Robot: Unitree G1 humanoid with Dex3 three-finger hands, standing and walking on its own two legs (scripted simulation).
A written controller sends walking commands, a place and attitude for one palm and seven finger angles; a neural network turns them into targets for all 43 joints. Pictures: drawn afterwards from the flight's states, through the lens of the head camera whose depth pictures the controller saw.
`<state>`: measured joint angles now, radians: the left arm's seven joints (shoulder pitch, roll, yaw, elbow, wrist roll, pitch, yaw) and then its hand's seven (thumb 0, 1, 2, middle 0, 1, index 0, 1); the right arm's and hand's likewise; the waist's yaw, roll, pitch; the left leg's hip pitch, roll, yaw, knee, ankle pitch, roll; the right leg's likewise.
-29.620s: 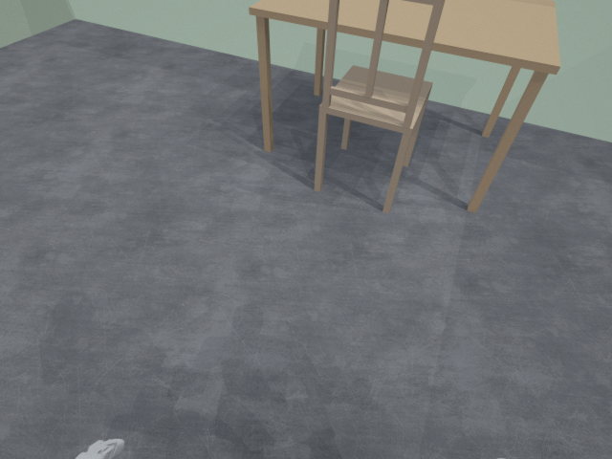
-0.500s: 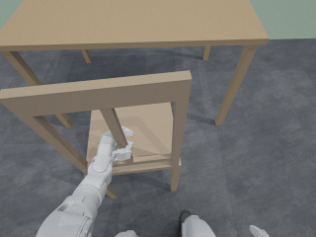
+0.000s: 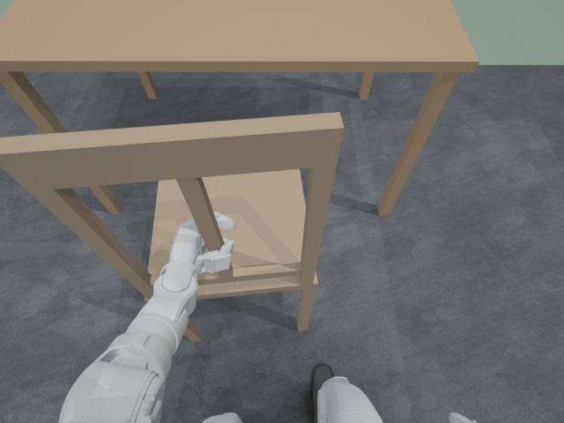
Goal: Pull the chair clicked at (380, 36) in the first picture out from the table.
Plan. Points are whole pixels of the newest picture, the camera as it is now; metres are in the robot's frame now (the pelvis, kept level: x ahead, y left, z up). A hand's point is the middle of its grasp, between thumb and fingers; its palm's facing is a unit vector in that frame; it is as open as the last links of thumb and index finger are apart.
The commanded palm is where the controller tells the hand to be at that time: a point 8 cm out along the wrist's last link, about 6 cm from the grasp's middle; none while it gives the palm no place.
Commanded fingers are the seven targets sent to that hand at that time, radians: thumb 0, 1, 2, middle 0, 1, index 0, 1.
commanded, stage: step backward, pulling the chair out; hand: left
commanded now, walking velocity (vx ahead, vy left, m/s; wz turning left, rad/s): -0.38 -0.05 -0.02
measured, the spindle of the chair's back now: (211, 235) +0.40 +0.11 -0.04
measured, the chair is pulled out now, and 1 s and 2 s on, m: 0.30 0.32 0.32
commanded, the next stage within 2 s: stop walking, hand still on the chair in 0.22 s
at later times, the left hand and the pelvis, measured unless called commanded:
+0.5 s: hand (220, 264) +0.35 +0.10 -0.05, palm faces -0.06 -0.98 -0.17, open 5.7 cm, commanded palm +0.34 +0.15 -0.03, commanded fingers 0.00 0.90 0.90 -0.50 -1.45 -0.50 -1.45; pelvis +0.00 +0.00 +0.00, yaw -1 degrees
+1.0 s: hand (219, 267) +0.34 +0.10 -0.05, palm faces -0.09 -0.98 -0.16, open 5.8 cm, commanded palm +0.33 +0.15 -0.03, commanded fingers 0.00 0.90 0.90 -0.50 -1.45 -0.50 -1.45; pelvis +0.07 +0.01 +0.01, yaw -1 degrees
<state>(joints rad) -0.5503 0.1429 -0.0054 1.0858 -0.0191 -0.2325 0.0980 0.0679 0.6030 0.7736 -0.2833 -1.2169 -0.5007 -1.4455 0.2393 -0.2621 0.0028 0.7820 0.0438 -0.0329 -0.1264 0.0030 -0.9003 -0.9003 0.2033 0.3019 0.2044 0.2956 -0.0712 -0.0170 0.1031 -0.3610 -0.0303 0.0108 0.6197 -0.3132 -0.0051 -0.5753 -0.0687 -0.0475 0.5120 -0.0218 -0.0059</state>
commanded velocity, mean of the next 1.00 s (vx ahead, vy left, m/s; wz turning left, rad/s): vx -0.10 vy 0.01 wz -0.01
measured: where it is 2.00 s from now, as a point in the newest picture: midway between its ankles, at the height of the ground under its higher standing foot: outside the picture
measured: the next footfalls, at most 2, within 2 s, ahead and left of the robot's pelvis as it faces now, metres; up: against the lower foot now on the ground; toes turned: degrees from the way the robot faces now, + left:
none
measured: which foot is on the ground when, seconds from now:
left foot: down 0.00-1.00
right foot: down 0.00-1.00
